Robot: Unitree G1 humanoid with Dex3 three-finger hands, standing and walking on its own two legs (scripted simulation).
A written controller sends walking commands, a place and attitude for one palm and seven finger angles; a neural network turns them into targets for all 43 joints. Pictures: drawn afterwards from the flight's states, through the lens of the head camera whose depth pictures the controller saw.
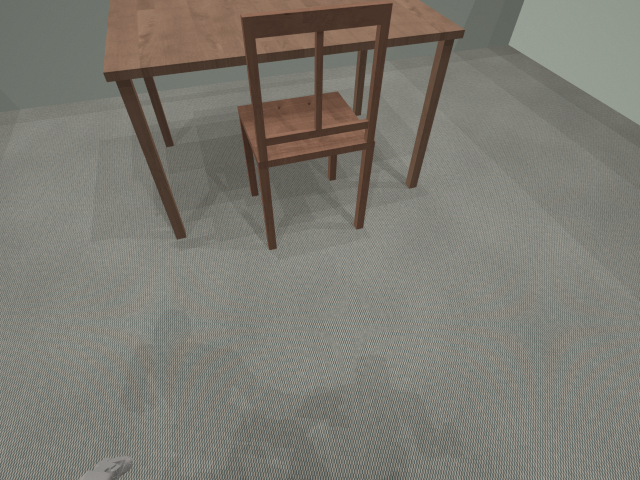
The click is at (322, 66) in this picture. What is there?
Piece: chair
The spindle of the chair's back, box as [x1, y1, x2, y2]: [314, 31, 323, 129]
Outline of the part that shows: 323,31 315,32 314,127 316,129 321,128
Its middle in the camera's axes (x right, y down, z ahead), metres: -0.01 -0.47 +1.18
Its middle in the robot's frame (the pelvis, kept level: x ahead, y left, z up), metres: +1.19 +0.07 -0.08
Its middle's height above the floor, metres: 0.69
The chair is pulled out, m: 0.00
